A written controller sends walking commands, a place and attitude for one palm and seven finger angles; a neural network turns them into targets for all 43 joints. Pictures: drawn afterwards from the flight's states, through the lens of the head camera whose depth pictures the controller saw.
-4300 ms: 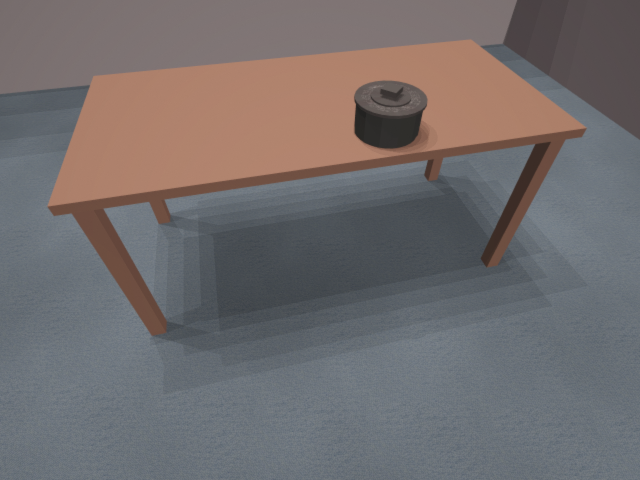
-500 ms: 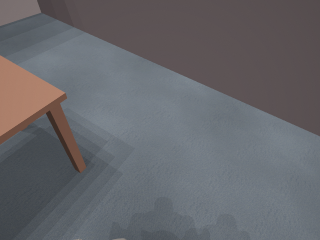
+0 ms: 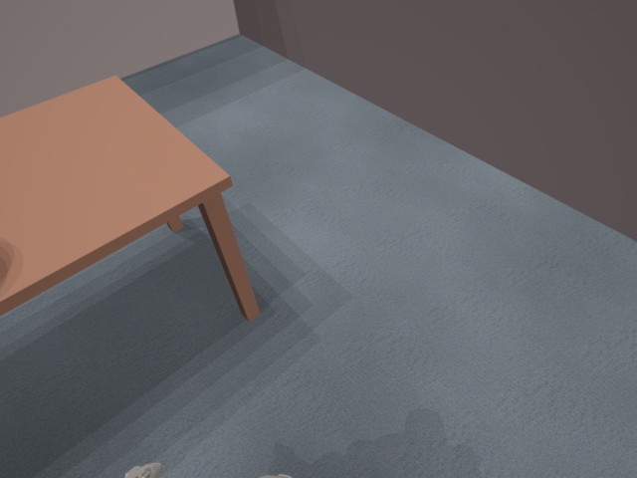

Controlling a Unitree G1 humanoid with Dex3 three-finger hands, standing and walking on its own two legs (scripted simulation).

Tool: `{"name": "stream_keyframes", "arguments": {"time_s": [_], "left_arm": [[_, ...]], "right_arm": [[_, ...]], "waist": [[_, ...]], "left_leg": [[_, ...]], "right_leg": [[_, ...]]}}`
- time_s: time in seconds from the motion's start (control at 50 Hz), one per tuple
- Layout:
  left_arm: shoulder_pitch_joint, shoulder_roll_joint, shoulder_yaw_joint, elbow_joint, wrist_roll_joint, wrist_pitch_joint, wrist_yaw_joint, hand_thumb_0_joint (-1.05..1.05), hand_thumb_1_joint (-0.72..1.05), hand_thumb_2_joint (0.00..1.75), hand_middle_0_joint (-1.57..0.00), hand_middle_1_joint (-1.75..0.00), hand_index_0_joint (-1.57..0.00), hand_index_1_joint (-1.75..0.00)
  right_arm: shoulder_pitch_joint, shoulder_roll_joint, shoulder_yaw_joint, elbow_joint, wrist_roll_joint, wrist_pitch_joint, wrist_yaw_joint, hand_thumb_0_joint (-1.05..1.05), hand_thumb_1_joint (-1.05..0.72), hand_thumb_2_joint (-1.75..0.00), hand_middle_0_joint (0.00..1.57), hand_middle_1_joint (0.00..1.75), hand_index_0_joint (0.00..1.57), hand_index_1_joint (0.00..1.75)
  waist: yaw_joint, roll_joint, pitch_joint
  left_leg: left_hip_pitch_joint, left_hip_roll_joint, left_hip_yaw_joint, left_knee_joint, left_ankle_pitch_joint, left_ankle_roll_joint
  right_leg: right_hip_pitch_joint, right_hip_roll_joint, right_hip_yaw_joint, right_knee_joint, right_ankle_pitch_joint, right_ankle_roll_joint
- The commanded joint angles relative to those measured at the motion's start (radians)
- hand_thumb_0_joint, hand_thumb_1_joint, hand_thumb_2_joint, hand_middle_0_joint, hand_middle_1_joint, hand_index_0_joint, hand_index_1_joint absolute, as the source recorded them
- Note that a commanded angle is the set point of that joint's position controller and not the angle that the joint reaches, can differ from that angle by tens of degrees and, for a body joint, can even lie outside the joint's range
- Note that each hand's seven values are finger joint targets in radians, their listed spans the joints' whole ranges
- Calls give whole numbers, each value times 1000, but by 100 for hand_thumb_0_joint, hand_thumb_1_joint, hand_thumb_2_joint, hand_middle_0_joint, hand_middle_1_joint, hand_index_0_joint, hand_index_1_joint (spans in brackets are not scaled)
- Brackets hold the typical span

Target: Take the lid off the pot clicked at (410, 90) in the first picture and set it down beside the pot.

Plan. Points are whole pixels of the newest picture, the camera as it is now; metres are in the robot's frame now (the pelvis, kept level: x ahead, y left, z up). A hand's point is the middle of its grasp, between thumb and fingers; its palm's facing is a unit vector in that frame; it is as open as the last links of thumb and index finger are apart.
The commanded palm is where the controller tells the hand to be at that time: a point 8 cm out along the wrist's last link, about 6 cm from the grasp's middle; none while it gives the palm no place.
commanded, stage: turn to face it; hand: left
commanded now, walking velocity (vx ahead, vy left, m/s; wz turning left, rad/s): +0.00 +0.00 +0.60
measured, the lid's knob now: out of the picture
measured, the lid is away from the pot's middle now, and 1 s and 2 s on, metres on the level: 0.00 0.00 0.00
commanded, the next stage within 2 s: take the last steps up to it in 1.12 s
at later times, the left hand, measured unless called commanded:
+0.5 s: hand out of the picture -0.09 +0.22 -0.18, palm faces +0.40 -0.88 -0.26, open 7.4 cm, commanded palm none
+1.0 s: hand out of the picture -0.02 +0.22 -0.13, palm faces +0.54 -0.78 -0.32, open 7.4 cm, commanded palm none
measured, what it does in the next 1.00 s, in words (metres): steps on the spot, turning left: left foot, then right foot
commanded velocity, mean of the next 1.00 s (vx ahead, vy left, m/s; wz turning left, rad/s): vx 0.00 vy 0.00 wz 0.52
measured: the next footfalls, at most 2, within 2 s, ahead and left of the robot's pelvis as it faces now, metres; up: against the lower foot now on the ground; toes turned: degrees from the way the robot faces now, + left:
left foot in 0.48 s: -0.03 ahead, +0.12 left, +0.00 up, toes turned +24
right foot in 0.96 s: +0.09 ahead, -0.07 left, +0.00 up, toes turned +33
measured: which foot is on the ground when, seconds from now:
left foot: up 0.00-0.46, down 0.48-0.96, up 0.98-1.00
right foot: down 0.00-0.46, up 0.48-0.94, down 0.96-1.00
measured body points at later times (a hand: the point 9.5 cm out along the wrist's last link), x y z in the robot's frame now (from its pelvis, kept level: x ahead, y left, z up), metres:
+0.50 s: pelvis -0.02 +0.01 -0.01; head +0.01 +0.04 +0.44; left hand -0.11 +0.27 -0.16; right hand +0.19 -0.19 -0.13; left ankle -0.07 +0.10 -0.73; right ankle +0.01 -0.12 -0.72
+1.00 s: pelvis -0.01 -0.02 +0.00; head +0.04 -0.03 +0.45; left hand -0.04 +0.26 -0.11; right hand +0.16 -0.21 -0.16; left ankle -0.07 +0.10 -0.72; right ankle +0.05 -0.10 -0.73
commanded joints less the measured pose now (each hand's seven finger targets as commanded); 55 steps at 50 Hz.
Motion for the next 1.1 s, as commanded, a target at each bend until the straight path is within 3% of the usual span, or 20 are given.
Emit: {"name": "stream_keyframes", "arguments": {"time_s": [0.0, 0.04, 0.08, 0.18, 0.28, 0.36, 0.4, 0.42, 0.44, 0.46, 0.48, 0.56, 0.8, 0.9, 0.92, 0.94, 0.96, 0.98, 1.04, 1.08], "left_arm": [[21, 219, 50, -95, 7, -25, 27, 0, 90, 90, -20, -30, -20, -30], [-45, 174, 32, -107, 4, -31, 18, 0, 90, 90, -20, -30, -20, -30], [-16, 143, 23, -99, 6, -40, 16, 0, 90, 90, -20, -30, -20, -30], [113, 173, 30, -64, 12, -38, 17, 0, 90, 90, -20, -30, -20, -30], [146, 197, 38, -51, 19, -32, 12, 0, 90, 90, -20, -30, -20, -30], [140, 221, 49, -46, 20, -25, 9, 0, 90, 90, -20, -30, -20, -30], [119, 216, 53, -44, 12, -17, 4, 0, 90, 90, -20, -30, -20, -30], [117, 197, 51, -45, 3, -13, 1, 0, 90, 90, -20, -30, -20, -30], [101, 134, 41, -82, -5, -9, -7, 0, 90, 90, -20, -30, -20, -30], [27, 111, 21, -118, 3, -2, -3, 0, 90, 90, -20, -30, -20, -30], [-9, 134, 20, -127, 7, 5, 0, 0, 90, 90, -20, -30, -20, -30], [31, 142, 34, -59, 4, 7, -8, 0, 90, 90, -20, -30, -20, -30], [-71, 115, 14, -100, -5, 0, 6, 0, 90, 90, -20, -30, -20, -30], [59, 115, 13, -66, -12, -21, 13, 0, 90, 90, -20, -30, -20, -30], [90, 155, 21, -56, -6, -33, 17, 0, 90, 90, -20, -30, -20, -30], [105, 251, 40, -59, 11, -41, 25, 0, 90, 90, -20, -30, -20, -30], [116, 266, 39, -69, 7, -35, 21, 0, 90, 90, -20, -30, -20, -30], [67, 218, 39, -76, 5, -36, 27, 0, 90, 90, -20, -30, -20, -30], [-31, 143, 18, -94, 2, -38, 18, 0, 90, 90, -20, -30, -20, -30], [-1, 134, 15, -82, 2, -44, 15, 0, 90, 90, -20, -30, -20, -30]], "right_arm": [[-56, -124, -47, -115, -16, -18, 3, 0, -90, -90, 20, 30, 20, 30], [-29, -103, -45, -75, -20, -7, 16, 0, -90, -90, 20, 30, 20, 30], [-11, -85, -38, -67, -14, -10, 24, 0, -90, -90, 20, 30, 20, 30], [-122, -73, -26, -97, -11, -4, 27, 0, -90, -90, 20, 30, 20, 30], [-186, -67, -9, -119, -5, -14, 28, 0, -90, -90, 20, 30, 20, 30], [-158, -62, 1, -118, 1, -30, 23, 0, -90, -90, 20, 30, 20, 30], [-83, -84, -2, -104, -2, -39, 19, 0, -90, -90, 20, 30, 20, 30], [-15, -130, -13, -87, -4, -49, 18, 0, -90, -90, 20, 30, 20, 30], [43, -249, -45, -82, -11, -58, 9, 0, -90, -90, 20, 30, 20, 30], [105, -303, -55, -61, -1, -50, 0, 0, -90, -90, 20, 30, 20, 30], [112, -292, -47, -55, -4, -43, -3, 0, -90, -90, 20, 30, 20, 30], [-74, -188, -12, -96, -8, -53, -18, 0, -90, -90, 20, 30, 20, 30], [33, -182, -22, -69, -15, -46, -20, 0, -90, -90, 20, 30, 20, 30], [-30, -164, -19, -80, -6, -40, -19, 0, -90, -90, 20, 30, 20, 30], [-21, -124, -14, -78, 3, -42, -15, 0, -90, -90, 20, 30, 20, 30], [0, -48, -3, -96, 11, -43, -12, 0, -90, -90, 20, 30, 20, 30], [-16, -94, -16, -106, -3, -36, -16, 0, -90, -90, 20, 30, 20, 30], [-18, -106, -21, -89, -8, -24, -14, 0, -90, -90, 20, 30, 20, 30], [31, -77, -19, -31, -14, -10, 4, 0, -90, -90, 20, 30, 20, 30], [39, -66, -16, -19, -11, -10, 9, 0, -90, -90, 20, 30, 20, 30]], "waist": [[23, -244, -11], [-16, -220, 44], [-12, -213, 33], [60, -211, 4], [85, -249, -33], [80, -272, -92], [37, -246, -119], [-1, -145, -162], [-42, 194, -177], [-71, 252, -171], [-68, 123, -136], [21, 129, -42], [-20, 93, -87], [50, 62, -127], [63, -41, -130], [63, -350, -127], [70, -299, -104], [47, -217, -64], [-9, -191, 12], [-1, -201, -8]], "left_leg": [[-225, 57, 15, 528, -234, -13], [-211, 82, 70, 635, -126, -33], [-219, 89, 107, 637, -83, -50], [-210, 111, 158, 491, -130, -69], [-132, 113, 206, 303, -185, -60], [-12, 92, 256, 120, -180, -35], [129, 85, 259, -74, -38, -15], [295, 123, 201, -213, 100, 3], [471, 385, -156, -266, 410, 112], [474, 496, -267, -245, 748, 218], [420, 499, -186, -223, 702, 247], [249, 294, -73, -264, 508, 171], [302, 283, -232, -234, 487, 211], [130, 221, -215, -124, 421, 145], [14, 157, -163, -43, 229, 84], [-180, 3, 28, 178, -202, -3], [-166, 11, 36, 374, -368, -12], [-150, 42, 1, 495, -309, -4], [-145, 71, 58, 624, -138, -19], [-148, 73, 82, 611, -87, -32]], "right_leg": [[-9, -430, 328, -391, -166, -145], [-35, -319, 169, -340, -33, -107], [26, -284, 63, -287, 135, -104], [159, -327, 25, -259, 218, -137], [204, -362, -12, -216, 367, -157], [222, -376, -66, -136, 491, -146], [161, -355, -127, -36, 426, -89], [59, -328, -162, 112, 337, -40], [-242, -180, -195, 351, -134, 49], [-373, -120, -87, 493, -382, 68], [-367, -144, -38, 563, -333, 52], [-307, -117, 13, 604, -93, 67], [-207, -39, 29, 291, -148, 70], [123, -6, 9, -91, 63, 46], [265, -89, 80, -226, 149, 31], [362, -364, 365, -288, 251, -69], [205, -477, 415, -287, 317, -170], [118, -436, 348, -294, 268, -193], [42, -281, 151, -286, 200, -151], [78, -248, 87, -282, 230, -134]]}}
